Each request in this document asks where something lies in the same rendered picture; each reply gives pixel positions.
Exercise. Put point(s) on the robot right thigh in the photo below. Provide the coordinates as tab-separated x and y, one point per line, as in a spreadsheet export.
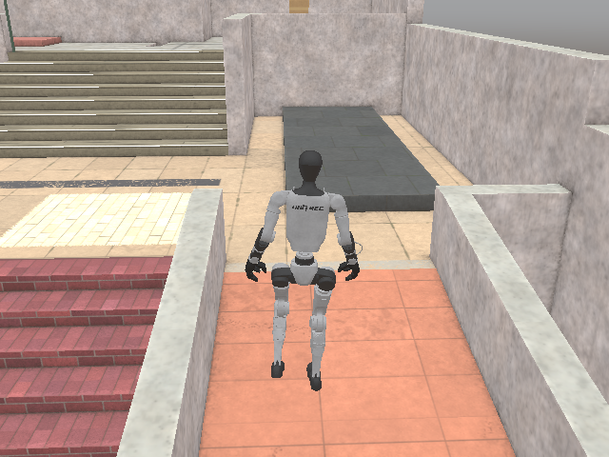
326	280

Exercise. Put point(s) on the robot right upper arm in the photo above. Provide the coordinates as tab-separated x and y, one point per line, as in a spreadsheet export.
337	202

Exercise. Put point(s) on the robot right forearm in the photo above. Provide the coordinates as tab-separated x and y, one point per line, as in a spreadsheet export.
350	252

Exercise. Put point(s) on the robot left upper arm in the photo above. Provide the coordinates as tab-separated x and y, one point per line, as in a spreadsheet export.
277	200

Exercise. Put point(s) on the robot left hand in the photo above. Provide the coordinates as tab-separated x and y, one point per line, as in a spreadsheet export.
256	267

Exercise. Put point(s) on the humanoid robot head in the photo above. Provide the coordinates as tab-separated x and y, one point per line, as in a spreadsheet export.
310	163

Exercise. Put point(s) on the robot right hand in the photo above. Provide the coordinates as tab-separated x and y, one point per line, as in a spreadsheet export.
346	267

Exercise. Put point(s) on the robot left forearm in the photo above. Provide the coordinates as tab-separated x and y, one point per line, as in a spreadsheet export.
258	249

